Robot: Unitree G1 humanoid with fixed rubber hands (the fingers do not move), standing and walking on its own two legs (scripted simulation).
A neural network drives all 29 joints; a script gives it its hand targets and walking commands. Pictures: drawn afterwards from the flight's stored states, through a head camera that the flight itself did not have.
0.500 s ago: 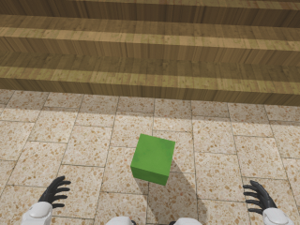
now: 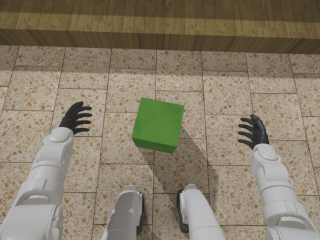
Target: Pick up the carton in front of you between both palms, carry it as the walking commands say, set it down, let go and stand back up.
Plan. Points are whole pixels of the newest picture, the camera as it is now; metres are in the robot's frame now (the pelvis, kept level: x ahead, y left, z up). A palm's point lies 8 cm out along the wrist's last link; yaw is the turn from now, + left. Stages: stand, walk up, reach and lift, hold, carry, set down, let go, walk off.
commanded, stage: reach and lift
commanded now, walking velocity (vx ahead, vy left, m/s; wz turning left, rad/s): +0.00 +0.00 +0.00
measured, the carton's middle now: (158, 127) +0.50 +0.00 -0.57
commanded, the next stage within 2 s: none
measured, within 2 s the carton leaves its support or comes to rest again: neither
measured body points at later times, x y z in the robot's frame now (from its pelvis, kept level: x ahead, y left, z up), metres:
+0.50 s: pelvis -0.04 +0.01 -0.04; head +0.30 +0.02 +0.26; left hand +0.56 +0.19 -0.15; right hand +0.48 -0.20 -0.15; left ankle +0.04 +0.12 -0.66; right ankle +0.04 -0.13 -0.66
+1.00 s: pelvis -0.04 +0.01 -0.20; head +0.33 +0.02 +0.05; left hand +0.54 +0.18 -0.38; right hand +0.47 -0.20 -0.37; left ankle +0.04 +0.12 -0.66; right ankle +0.05 -0.14 -0.66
